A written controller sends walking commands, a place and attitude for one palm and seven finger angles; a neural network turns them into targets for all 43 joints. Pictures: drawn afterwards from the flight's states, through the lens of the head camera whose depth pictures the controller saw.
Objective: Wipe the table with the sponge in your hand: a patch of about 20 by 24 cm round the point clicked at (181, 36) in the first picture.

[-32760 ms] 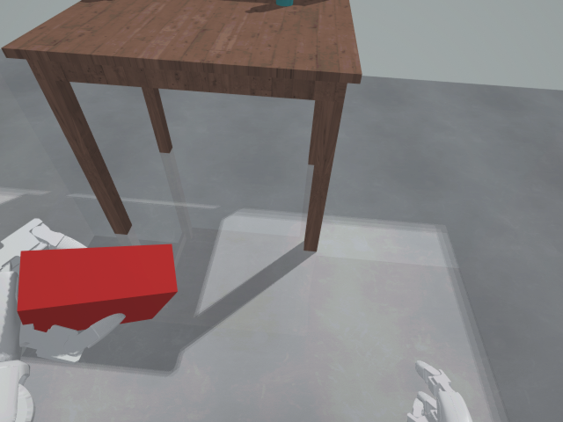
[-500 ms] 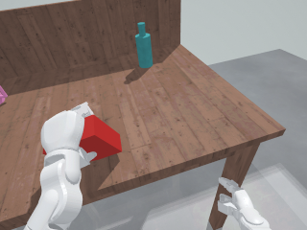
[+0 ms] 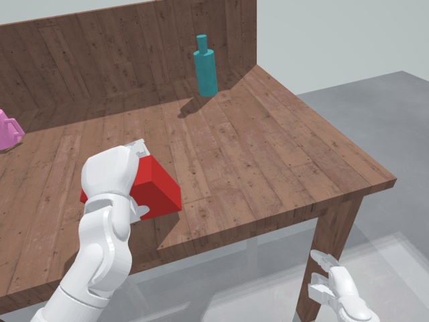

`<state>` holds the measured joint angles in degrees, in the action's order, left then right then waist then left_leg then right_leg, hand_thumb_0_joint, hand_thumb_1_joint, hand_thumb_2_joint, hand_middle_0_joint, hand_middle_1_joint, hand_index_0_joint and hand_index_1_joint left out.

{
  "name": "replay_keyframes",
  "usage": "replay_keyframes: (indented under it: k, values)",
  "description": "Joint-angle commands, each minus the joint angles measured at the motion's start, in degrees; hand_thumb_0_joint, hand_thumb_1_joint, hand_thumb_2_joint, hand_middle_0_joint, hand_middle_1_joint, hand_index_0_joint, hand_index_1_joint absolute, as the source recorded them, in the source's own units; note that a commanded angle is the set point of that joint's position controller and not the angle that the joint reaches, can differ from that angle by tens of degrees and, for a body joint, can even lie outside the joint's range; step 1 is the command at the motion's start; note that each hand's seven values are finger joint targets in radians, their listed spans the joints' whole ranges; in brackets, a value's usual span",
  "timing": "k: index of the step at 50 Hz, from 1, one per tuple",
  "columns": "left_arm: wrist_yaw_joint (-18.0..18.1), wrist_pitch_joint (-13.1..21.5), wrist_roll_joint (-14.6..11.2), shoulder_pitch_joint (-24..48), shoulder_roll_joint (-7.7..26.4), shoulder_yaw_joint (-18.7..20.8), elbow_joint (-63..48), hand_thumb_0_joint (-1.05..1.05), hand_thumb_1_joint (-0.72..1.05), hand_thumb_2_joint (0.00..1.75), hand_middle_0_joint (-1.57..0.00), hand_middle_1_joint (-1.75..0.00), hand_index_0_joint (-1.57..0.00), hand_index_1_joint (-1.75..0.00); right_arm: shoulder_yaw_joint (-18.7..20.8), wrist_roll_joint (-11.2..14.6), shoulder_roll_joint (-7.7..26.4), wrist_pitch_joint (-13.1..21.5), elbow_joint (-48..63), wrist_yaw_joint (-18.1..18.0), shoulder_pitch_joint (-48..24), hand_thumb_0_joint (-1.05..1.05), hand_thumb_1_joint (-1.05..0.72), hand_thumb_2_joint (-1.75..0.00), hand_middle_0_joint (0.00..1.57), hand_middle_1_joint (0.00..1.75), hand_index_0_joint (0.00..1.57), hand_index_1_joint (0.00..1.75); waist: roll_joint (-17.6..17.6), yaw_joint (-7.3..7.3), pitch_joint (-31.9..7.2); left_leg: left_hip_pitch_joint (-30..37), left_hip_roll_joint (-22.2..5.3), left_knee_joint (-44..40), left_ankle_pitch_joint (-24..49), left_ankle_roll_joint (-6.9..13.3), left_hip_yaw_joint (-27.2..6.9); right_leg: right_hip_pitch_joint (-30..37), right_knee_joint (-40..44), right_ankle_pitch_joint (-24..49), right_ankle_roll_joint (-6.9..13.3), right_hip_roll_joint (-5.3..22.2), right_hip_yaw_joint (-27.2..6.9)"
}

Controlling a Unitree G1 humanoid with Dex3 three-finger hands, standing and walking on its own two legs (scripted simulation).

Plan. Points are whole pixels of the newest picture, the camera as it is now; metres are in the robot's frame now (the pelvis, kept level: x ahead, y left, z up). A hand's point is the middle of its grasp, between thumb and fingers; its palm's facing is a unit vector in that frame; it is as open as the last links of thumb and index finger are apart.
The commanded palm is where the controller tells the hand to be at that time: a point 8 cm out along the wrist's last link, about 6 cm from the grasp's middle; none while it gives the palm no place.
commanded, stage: slide across to the third lane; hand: left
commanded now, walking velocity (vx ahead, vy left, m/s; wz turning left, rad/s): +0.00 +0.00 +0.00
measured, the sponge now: (141, 198) +0.29 +0.19 +0.12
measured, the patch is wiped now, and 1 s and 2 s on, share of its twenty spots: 0.70 0.70 0.85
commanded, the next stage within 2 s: wipe forward along the third lane in 0.34 s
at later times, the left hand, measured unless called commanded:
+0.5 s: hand (166, 177) +0.30 +0.13 +0.17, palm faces +0.22 -0.22 -0.95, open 9.6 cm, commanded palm +0.27 +0.14 +0.22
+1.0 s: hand (170, 163) +0.35 +0.14 +0.17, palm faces +0.11 -0.11 -0.99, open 9.7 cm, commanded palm +0.32 +0.16 +0.20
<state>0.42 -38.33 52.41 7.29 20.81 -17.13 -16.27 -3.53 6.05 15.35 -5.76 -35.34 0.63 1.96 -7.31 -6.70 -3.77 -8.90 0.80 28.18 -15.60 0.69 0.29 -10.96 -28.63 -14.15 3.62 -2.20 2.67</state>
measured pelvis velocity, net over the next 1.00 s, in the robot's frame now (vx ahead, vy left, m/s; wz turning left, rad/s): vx -0.02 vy -0.02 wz -0.04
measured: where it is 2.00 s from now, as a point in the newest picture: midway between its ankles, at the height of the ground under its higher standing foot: outside the picture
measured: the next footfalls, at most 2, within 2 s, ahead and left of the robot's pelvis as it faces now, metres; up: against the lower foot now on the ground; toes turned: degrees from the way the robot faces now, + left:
none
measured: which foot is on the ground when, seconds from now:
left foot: down 0.00-1.00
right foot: down 0.00-1.00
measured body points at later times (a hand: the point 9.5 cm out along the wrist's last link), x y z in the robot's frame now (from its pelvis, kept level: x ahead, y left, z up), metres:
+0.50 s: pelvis -0.01 -0.01 +0.00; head -0.06 -0.07 +0.45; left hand +0.28 +0.14 +0.23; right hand +0.24 -0.20 -0.07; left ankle +0.00 +0.12 -0.74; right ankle +0.02 -0.08 -0.74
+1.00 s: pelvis -0.02 -0.02 +0.00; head -0.07 -0.08 +0.45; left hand +0.34 +0.14 +0.22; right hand +0.19 -0.26 -0.09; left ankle +0.00 +0.11 -0.74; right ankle +0.02 -0.08 -0.74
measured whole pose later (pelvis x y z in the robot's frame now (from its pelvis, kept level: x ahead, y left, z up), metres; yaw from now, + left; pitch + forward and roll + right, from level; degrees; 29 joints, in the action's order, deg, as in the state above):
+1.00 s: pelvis -0.02 -0.02 +0.00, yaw -2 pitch -3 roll +1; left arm -3.3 -39.1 52.2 29.7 18.1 -19.0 15.9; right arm -3.3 5.1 16.4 -7.0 -39.6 -3.4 3.0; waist -6.4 -2.3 -4.5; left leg -9.7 -1.2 25.5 -12.8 -0.1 1.7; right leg -12.6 -26.3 -10.7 5.5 -4.3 1.3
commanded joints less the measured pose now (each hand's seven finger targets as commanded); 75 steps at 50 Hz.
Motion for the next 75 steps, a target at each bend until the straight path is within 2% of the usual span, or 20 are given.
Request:
replay_keyframes:
  k: [1,7,11,12,20,22,26,27,30,32,35,37,39,42,44,47,48,52,53,75]
  values:
    - [-1.9,2.2,-4.1,15.2,-1.2,-2.2,-6.2,0.00,0.10,1.30,-1.20,-1.60,-1.20,-1.60,1.4,-0.1,3.3,3.8,10.7,-0.1,-16.0,0.00,-0.90,-0.90,0.20,0.30,0.20,0.30,10.5,1.65,-4.2,-0.7,-0.1,-4.4,8.9,1.8,-0.8,2.3,6.9,4.6,-0.3,0.8,-4.0]
    - [-1.5,2.2,-3.5,20.9,1.5,-0.2,-7.2,0.00,0.10,1.30,-1.20,-1.60,-1.20,-1.60,1.0,-0.1,2.8,4.2,11.0,0.1,-17.6,0.00,-0.90,-0.90,0.20,0.30,0.20,0.30,9.9,1.11,-6.6,0.4,0.1,-4.9,9.4,1.6,-0.7,3.7,7.2,4.4,0.2,0.8,-5.5]
    - [-1.8,2.1,-3.8,22.9,-1.5,-3.0,-4.6,0.00,0.10,1.30,-1.20,-1.60,-1.20,-1.60,1.0,-0.3,2.7,3.3,9.9,0.1,-17.2,0.00,-0.90,-0.90,0.20,0.30,0.20,0.30,9.9,1.31,-6.1,0.4,0.3,-5.4,9.6,1.5,-0.1,3.8,7.6,4.9,-0.1,1.0,-4.2]
    - [-1.4,1.9,-3.5,24.1,1.1,-0.7,-4.9,0.00,0.10,1.30,-1.20,-1.60,-1.20,-1.60,0.7,0.0,2.6,3.7,10.6,0.0,-17.8,0.00,-0.90,-0.90,0.20,0.30,0.20,0.30,10.0,1.34,-6.1,0.3,0.1,-5.5,8.3,1.6,-0.2,3.4,8.0,2.5,0.2,1.0,-5.9]
    - [-1.0,1.9,-3.7,25.6,-2.8,-3.7,0.4,0.00,0.10,1.30,-1.20,-1.60,-1.20,-1.60,1.2,-0.3,2.7,3.1,9.6,0.4,-16.8,0.00,-0.90,-0.90,0.20,0.30,0.20,0.30,10.2,1.54,-6.7,0.3,0.4,-5.7,8.5,1.3,0.6,4.1,8.7,2.7,0.0,1.3,-4.8]
    - [-0.6,2.0,-3.4,24.4,1.9,0.8,-1.4,0.00,0.10,1.30,-1.20,-1.60,-1.20,-1.60,1.2,-0.2,2.8,2.9,10.4,0.4,-17.4,0.00,-0.90,-0.90,0.20,0.30,0.20,0.30,9.6,0.67,-8.2,0.0,0.4,-5.9,8.5,1.4,0.5,5.6,8.3,2.5,0.2,1.2,-6.4]
    - [-0.8,1.4,-3.4,26.0,1.1,0.3,3.7,0.00,0.10,1.30,-1.20,-1.60,-1.20,-1.60,1.3,-0.6,3.1,2.1,9.2,-0.2,-16.8,0.00,-0.90,-0.90,0.20,0.30,0.20,0.30,12.9,1.51,-5.7,-1.2,0.5,-5.5,7.8,1.4,1.4,4.5,9.9,1.5,-0.5,1.7,-6.5]
    - [-0.3,1.4,-3.2,27.0,5.1,4.1,3.6,0.00,0.10,1.30,-1.20,-1.60,-1.20,-1.60,1.1,-0.3,3.3,2.2,9.7,-0.6,-17.0,0.00,-0.90,-0.90,0.20,0.30,0.20,0.30,13.0,1.42,-5.5,-1.4,0.4,-5.8,6.4,1.5,1.1,4.0,10.4,-1.4,-0.2,1.5,-8.0]
    - [-0.7,1.1,-2.7,28.6,1.7,0.8,8.4,0.00,0.10,1.30,-1.20,-1.60,-1.20,-1.60,1.4,-0.5,3.4,2.2,8.6,-1.1,-16.0,0.00,-0.90,-0.90,0.20,0.30,0.20,0.30,11.3,2.10,-4.2,-1.4,0.6,-5.7,6.4,1.3,1.6,2.9,10.8,-1.3,-0.3,1.7,-7.1]
    - [-0.6,0.9,-2.0,29.0,6.7,5.3,9.2,0.00,0.10,1.30,-1.20,-1.60,-1.20,-1.60,1.3,-0.6,3.8,2.0,8.9,-1.8,-16.0,0.00,-0.90,-0.90,0.20,0.30,0.20,0.30,10.9,1.52,-5.1,-1.7,0.7,-5.9,5.5,1.3,1.4,3.3,10.9,-3.0,0.0,1.6,-8.8]
    - [-1.1,0.3,-1.6,30.9,3.8,2.5,14.6,0.00,0.10,1.30,-1.20,-1.60,-1.20,-1.60,1.4,-0.7,4.0,1.8,7.9,-2.3,-15.0,0.00,-0.90,-0.90,0.20,0.30,0.20,0.30,11.4,2.47,-4.1,-2.6,0.8,-5.8,4.7,1.0,1.8,2.6,11.7,-4.4,-0.3,2.0,-8.3]
    - [-1.0,0.2,-0.9,32.0,8.3,6.1,17.1,0.00,0.10,1.30,-1.20,-1.60,-1.20,-1.60,1.4,-0.8,4.4,1.8,7.9,-3.0,-14.8,0.00,-0.90,-0.90,0.20,0.30,0.20,0.30,11.1,2.13,-4.2,-3.1,0.9,-5.7,3.4,1.0,1.6,2.3,12.4,-7.6,-0.1,2.0,-10.4]
    - [-1.3,-0.3,-0.6,33.1,5.3,3.3,20.6,0.00,0.10,1.30,-1.20,-1.60,-1.20,-1.60,1.5,-0.9,4.3,1.9,7.6,-3.3,-14.4,0.00,-0.90,-0.90,0.20,0.30,0.20,0.30,13.0,2.56,-4.1,-3.8,0.9,-5.4,3.6,1.0,2.0,2.4,12.4,-7.8,-0.5,2.4,-9.5]
    - [-1.5,-0.5,0.0,32.9,9.5,7.0,23.2,0.00,0.10,1.30,-1.20,-1.60,-1.20,-1.60,1.6,-1.1,5.0,1.6,7.3,-3.6,-14.1,0.00,-0.90,-0.90,0.20,0.30,0.20,0.30,12.1,1.75,-5.7,-4.0,0.9,-5.6,3.9,0.9,1.6,3.3,12.1,-7.4,-0.3,2.3,-10.2]
    - [-2.0,-0.9,0.0,35.2,5.7,3.3,26.7,0.00,0.10,1.30,-1.20,-1.60,-1.20,-1.60,1.5,-1.0,4.9,1.8,7.1,-3.9,-14.2,0.00,-0.90,-0.90,0.20,0.30,0.20,0.30,13.3,2.70,-4.1,-4.7,0.9,-5.3,3.1,0.9,2.1,1.9,12.6,-8.9,-0.8,2.6,-9.5]
    - [-2.2,-1.0,0.9,36.5,10.9,7.3,30.7,0.00,0.10,1.30,-1.20,-1.60,-1.20,-1.60,1.8,-1.2,5.6,2.0,6.2,-4.5,-13.2,0.00,-0.90,-0.90,0.20,0.30,0.20,0.30,13.4,2.33,-4.9,-5.1,1.1,-4.8,2.5,0.8,1.7,1.8,13.5,-12.1,-0.7,2.8,-11.8]
    - [-2.4,-1.0,1.1,38.3,8.0,4.2,31.6,0.00,0.10,1.30,-1.20,-1.60,-1.20,-1.60,1.8,-1.2,5.4,2.2,6.4,-4.6,-13.3,0.00,-0.90,-0.90,0.20,0.30,0.20,0.30,13.8,2.81,-5.0,-5.4,1.1,-4.5,2.8,0.9,2.1,1.8,13.1,-11.6,-0.9,3.1,-10.8]
    - [-2.8,-1.1,1.6,39.5,11.7,7.1,38.2,0.00,0.10,1.30,-1.20,-1.60,-1.20,-1.60,2.1,-1.4,6.1,2.7,4.7,-4.6,-11.8,0.00,-0.90,-0.90,0.20,0.30,0.20,0.30,14.2,2.46,-5.7,-6.2,1.1,-4.3,2.8,0.6,1.4,2.2,13.3,-11.5,-0.8,3.0,-12.3]
    - [-3.1,-1.1,1.9,40.2,9.7,5.1,39.1,0.00,0.10,1.30,-1.20,-1.60,-1.20,-1.60,2.0,-1.5,6.0,2.8,4.8,-4.7,-12.1,0.00,-0.90,-0.90,0.20,0.30,0.20,0.30,14.4,2.77,-5.3,-6.4,1.0,-4.3,3.2,0.8,1.9,2.0,12.9,-10.6,-1.0,3.2,-11.1]
    - [-2.5,7.5,4.1,49.0,11.5,5.9,54.7,0.00,0.10,1.30,-1.20,-1.60,-1.20,-1.60,3.1,-1.9,7.0,3.1,2.5,-5.6,-4.6,0.00,-0.90,-0.90,0.20,0.30,0.20,0.30,15.0,5.16,-4.9,-9.9,1.0,-3.4,2.0,0.9,1.5,-1.2,12.8,-9.0,-1.7,3.4,-11.7]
